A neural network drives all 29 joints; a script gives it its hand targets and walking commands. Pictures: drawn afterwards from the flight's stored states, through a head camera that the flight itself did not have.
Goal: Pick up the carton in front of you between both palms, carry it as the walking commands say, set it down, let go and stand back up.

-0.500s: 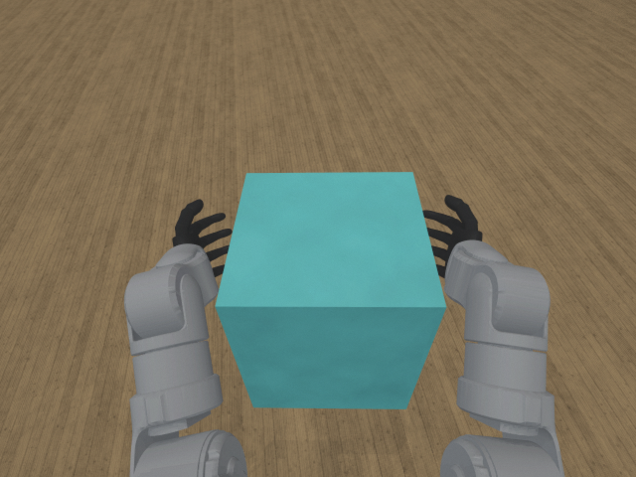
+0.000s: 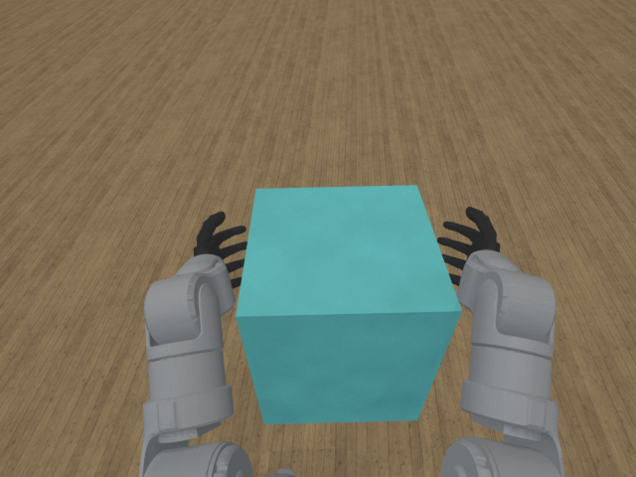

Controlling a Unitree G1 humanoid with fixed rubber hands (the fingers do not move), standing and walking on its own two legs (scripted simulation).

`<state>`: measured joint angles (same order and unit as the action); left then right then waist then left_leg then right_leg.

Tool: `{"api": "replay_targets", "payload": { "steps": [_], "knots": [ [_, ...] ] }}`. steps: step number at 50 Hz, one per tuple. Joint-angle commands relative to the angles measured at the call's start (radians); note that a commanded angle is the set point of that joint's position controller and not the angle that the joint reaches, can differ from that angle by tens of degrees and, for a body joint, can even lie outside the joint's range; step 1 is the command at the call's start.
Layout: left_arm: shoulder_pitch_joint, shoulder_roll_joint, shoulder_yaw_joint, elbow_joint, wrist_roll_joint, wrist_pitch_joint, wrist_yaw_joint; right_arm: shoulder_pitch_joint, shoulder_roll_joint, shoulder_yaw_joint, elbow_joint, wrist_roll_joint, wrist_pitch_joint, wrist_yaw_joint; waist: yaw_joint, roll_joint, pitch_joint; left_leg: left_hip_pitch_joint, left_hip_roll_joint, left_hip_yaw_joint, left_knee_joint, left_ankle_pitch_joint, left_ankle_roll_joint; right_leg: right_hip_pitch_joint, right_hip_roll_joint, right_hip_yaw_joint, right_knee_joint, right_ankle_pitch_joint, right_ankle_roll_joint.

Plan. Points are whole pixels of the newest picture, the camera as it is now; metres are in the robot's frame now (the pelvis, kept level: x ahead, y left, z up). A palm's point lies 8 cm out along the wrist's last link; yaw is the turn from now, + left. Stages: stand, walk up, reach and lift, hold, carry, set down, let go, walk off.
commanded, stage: carry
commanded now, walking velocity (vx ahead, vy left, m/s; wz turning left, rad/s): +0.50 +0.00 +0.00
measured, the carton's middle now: (338, 307) +0.34 +0.03 +0.03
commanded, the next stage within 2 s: none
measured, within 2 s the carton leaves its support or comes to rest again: neither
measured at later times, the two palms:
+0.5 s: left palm (265, 154) +0.60 +0.18 +0.09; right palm (448, 160) +0.58 -0.12 +0.10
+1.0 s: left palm (296, 76) +0.87 +0.16 +0.10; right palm (439, 78) +0.88 -0.14 +0.10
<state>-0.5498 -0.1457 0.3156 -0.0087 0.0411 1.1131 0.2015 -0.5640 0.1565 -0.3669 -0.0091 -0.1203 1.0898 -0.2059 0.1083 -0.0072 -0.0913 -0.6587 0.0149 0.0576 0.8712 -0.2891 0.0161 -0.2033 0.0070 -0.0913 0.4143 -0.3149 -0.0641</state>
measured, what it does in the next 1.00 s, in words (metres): walks ahead: left foot, then right foot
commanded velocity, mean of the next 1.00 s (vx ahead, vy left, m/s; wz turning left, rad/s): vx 0.50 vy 0.00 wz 0.00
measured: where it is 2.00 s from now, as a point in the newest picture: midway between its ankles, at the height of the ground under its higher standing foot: (355, 223)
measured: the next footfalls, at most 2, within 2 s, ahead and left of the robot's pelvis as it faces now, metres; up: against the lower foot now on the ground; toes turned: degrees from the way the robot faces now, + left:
left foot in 0.16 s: +0.29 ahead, +0.11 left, +0.00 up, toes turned +7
right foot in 0.64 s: +0.62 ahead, -0.08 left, +0.00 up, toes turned -11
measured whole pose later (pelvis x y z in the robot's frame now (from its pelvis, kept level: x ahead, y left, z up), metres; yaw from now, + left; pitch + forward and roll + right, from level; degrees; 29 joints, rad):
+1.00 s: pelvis +0.65 +0.01 +0.01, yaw +1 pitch +3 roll +1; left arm 0.06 -0.13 0.04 -0.45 0.01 1.15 0.15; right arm 0.09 0.14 -0.05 -0.49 -0.03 1.15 -0.15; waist 0.01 0.00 -0.20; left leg -0.59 0.13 0.12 0.60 -0.06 -0.03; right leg -0.04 -0.02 -0.21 0.23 -0.24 -0.03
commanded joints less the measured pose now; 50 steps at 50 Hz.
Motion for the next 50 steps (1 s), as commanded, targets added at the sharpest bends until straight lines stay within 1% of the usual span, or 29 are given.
{"api": "replay_targets", "payload": {
  "steps": [1,3,4,6,7,8,9,10,11,12,13,15,19,24,27,29,31,32,33,34,35,36,37,38,39,41,43,47,50],
  "knots": [
    [-0.683,-0.841,-0.668,-0.052,-0.26,-0.061,-0.075,-0.533,0.772,0.57,0.026,0.122,-0.03,0.011,-0.023,-0.13,-0.281,-0.005,-0.019,0.064,-0.2,0.145,0.003,0.295,-0.212,0.182,-0.078,0.615,-0.092],
    [-0.638,-0.858,-0.675,-0.04,-0.252,-0.076,-0.079,-0.503,0.787,0.595,0.012,0.131,-0.045,0.02,-0.029,-0.147,-0.268,0.087,-0.031,0.096,-0.312,0.248,0.015,0.289,-0.198,0.129,-0.07,0.701,-0.058],
    [-0.605,-0.866,-0.679,-0.038,-0.245,-0.082,-0.079,-0.488,0.794,0.611,-0.004,0.141,-0.051,0.025,-0.043,-0.15,-0.276,0.151,-0.039,0.109,-0.367,0.293,0.025,0.299,-0.194,0.101,-0.041,0.79,-0.039],
    [-0.523,-0.873,-0.688,-0.055,-0.226,-0.088,-0.077,-0.437,0.806,0.646,-0.04,0.163,-0.06,0.037,-0.098,-0.148,-0.341,0.398,-0.077,0.172,-0.48,0.341,0.045,0.273,-0.178,0.015,0.115,0.942,0.003],
    [-0.478,-0.869,-0.692,-0.072,-0.208,-0.089,-0.075,-0.396,0.81,0.664,-0.058,0.172,-0.062,0.043,-0.116,-0.122,-0.409,0.629,-0.056,0.155,-0.471,0.324,0.053,0.171,-0.158,-0.02,0.261,0.858,0.029],
    [-0.438,-0.858,-0.698,-0.098,-0.192,-0.087,-0.071,-0.34,0.813,0.68,-0.08,0.178,-0.063,0.049,-0.137,-0.025,-0.473,0.841,0.107,-0.051,-0.443,0.248,0.073,-0.012,-0.138,-0.018,0.472,0.535,0.061],
    [-0.37,-0.873,-0.695,-0.13,-0.184,-0.082,-0.071,-0.326,0.793,0.696,-0.101,0.174,-0.068,0.045,-0.118,0.236,-0.588,1.122,0.398,-0.529,-0.455,0.326,0.248,-0.338,-0.006,0.025,0.744,0.026,0.092],
    [-0.343,-0.857,-0.707,-0.187,-0.187,-0.083,-0.069,-0.239,0.823,0.719,-0.113,0.199,-0.073,0.048,-0.124,0.242,-0.551,1.098,0.388,-0.616,-0.524,0.349,0.273,-0.467,0.033,0.09,0.896,-0.155,0.081],
    [-0.303,-0.87,-0.723,-0.217,-0.186,-0.087,-0.068,-0.209,0.839,0.749,-0.18,0.215,-0.079,0.057,-0.129,0.165,-0.498,1.051,0.356,-0.505,-0.516,0.424,0.242,-0.516,-0.016,0.113,0.911,-0.132,0.066],
    [-0.254,-0.875,-0.733,-0.261,-0.177,-0.094,-0.067,-0.193,0.876,0.787,-0.242,0.239,-0.082,0.07,-0.129,0.053,-0.464,0.985,0.336,-0.413,-0.516,0.526,0.209,-0.509,-0.055,0.116,0.855,-0.086,0.066],
    [-0.213,-0.876,-0.744,-0.306,-0.173,-0.097,-0.066,-0.171,0.915,0.817,-0.288,0.268,-0.086,0.084,-0.129,0.023,-0.424,0.917,0.313,-0.336,-0.537,0.561,0.175,-0.489,-0.077,0.107,0.772,-0.052,0.07],
    [-0.11,-0.918,-0.77,-0.38,-0.183,-0.099,-0.071,-0.11,0.929,0.84,-0.38,0.302,-0.087,0.096,-0.125,0.072,-0.413,0.852,0.281,-0.264,-0.584,0.491,0.145,-0.421,-0.086,0.091,0.632,-0.022,0.078],
    [0.09,-0.892,-0.776,-0.497,-0.164,-0.096,-0.065,0.041,0.889,0.874,-0.525,0.343,-0.067,0.11,-0.124,0.133,-0.369,0.864,0.253,-0.149,-0.616,0.543,0.141,-0.435,-0.07,0.018,0.411,0.015,0.081],
    [0.21,-0.77,-0.812,-0.607,-0.176,-0.038,-0.062,0.23,0.738,0.858,-0.596,0.317,-0.004,0.109,-0.128,0.153,-0.235,0.826,0.204,-0.026,-0.634,0.637,0.11,-0.411,-0.054,-0.069,0.176,0.214,0.072],
    [0.243,-0.681,-0.821,-0.631,-0.189,0.011,-0.068,0.297,0.645,0.839,-0.602,0.281,0.039,0.097,-0.131,0.15,-0.141,0.796,0.198,0.015,-0.641,0.673,0.094,-0.372,-0.036,-0.116,0.093,0.272,0.055],
    [0.244,-0.619,-0.811,-0.624,-0.197,0.037,-0.065,0.302,0.587,0.824,-0.604,0.262,0.062,0.083,-0.122,0.166,-0.111,0.748,0.201,0.052,-0.578,0.771,0.074,-0.263,-0.017,-0.148,0.071,0.269,0.033],
    [0.256,-0.576,-0.789,-0.606,-0.198,0.055,-0.058,0.304,0.54,0.816,-0.604,0.257,0.081,0.068,-0.101,0.151,-0.148,0.633,0.16,0.131,-0.377,0.774,0.037,-0.013,0.04,-0.201,0.047,0.188,0.02],
    [0.265,-0.56,-0.773,-0.597,-0.195,0.063,-0.055,0.298,0.518,0.813,-0.601,0.255,0.088,0.061,-0.082,0.109,-0.185,0.475,0.135,0.147,-0.206,0.615,0.013,0.175,-0.024,-0.104,0.052,0.111,0.002],
    [0.259,-0.541,-0.756,-0.582,-0.19,0.066,-0.05,0.277,0.5,0.822,-0.624,0.26,0.096,0.056,-0.068,-0.116,-0.232,0.223,0.042,0.128,0.101,0.36,-0.025,0.328,-0.283,0.349,-0.059,-0.074,-0.108],
    [0.264,-0.551,-0.755,-0.56,-0.199,0.068,-0.049,0.264,0.502,0.828,-0.626,0.266,0.101,0.057,-0.063,-0.292,-0.242,-0.004,-0.071,0.073,0.341,-0.139,-0.033,0.422,-0.421,0.656,-0.202,0.019,-0.221],
    [0.257,-0.578,-0.766,-0.572,-0.209,0.068,-0.056,0.254,0.534,0.841,-0.612,0.276,0.098,0.06,-0.079,-0.212,-0.225,-0.067,0.001,-0.028,0.474,-0.184,-0.005,0.392,-0.436,0.607,-0.187,0.138,-0.227],
    [0.24,-0.622,-0.782,-0.569,-0.219,0.061,-0.065,0.26,0.575,0.838,-0.589,0.274,0.091,0.066,-0.081,-0.114,-0.22,-0.052,0.054,-0.052,0.481,-0.151,0.013,0.302,-0.405,0.509,-0.174,0.201,-0.201],
    [0.206,-0.658,-0.797,-0.579,-0.225,0.051,-0.075,0.258,0.622,0.838,-0.571,0.27,0.081,0.074,-0.087,-0.023,-0.203,-0.011,0.098,-0.069,0.405,-0.094,0.018,0.2,-0.378,0.414,-0.197,0.156,-0.157],
    [0.174,-0.685,-0.816,-0.585,-0.23,0.041,-0.086,0.261,0.662,0.834,-0.554,0.262,0.068,0.08,-0.096,0.007,-0.191,0.04,0.127,-0.079,0.306,-0.05,0.015,0.112,-0.35,0.336,-0.239,0.049,-0.11],
    [0.146,-0.703,-0.828,-0.585,-0.237,0.031,-0.095,0.251,0.686,0.835,-0.544,0.252,0.057,0.085,-0.1,-0.02,-0.187,0.093,0.125,-0.052,0.219,-0.026,0.008,0.05,-0.326,0.251,-0.262,-0.022,-0.074],
    [0.142,-0.706,-0.833,-0.569,-0.24,0.016,-0.107,0.246,0.704,0.837,-0.53,0.238,0.039,0.084,-0.101,-0.086,-0.162,0.116,0.116,-0.002,0.077,0.015,-0.011,-0.001,-0.299,0.165,-0.313,-0.072,-0.07],
    [0.215,-0.665,-0.809,-0.522,-0.216,0.012,-0.1,0.272,0.668,0.833,-0.518,0.225,0.033,0.072,-0.099,-0.097,-0.139,0.088,0.12,0.025,-0.075,0.075,-0.034,0.022,-0.309,0.139,-0.345,-0.058,-0.087],
    [0.244,-0.62,-0.787,-0.542,-0.205,0.012,-0.081,0.272,0.64,0.843,-0.548,0.245,0.033,0.059,-0.096,-0.106,-0.097,0.067,0.104,0.076,-0.251,0.237,-0.045,0.098,-0.272,0.051,-0.347,0.029,-0.056],
    [0.265,-0.605,-0.776,-0.565,-0.193,0.017,-0.068,0.269,0.622,0.852,-0.581,0.265,0.044,0.058,-0.092,-0.109,-0.058,0.049,0.091,0.1,-0.319,0.283,-0.047,0.161,-0.255,0.015,-0.329,0.114,-0.049]
  ]
}}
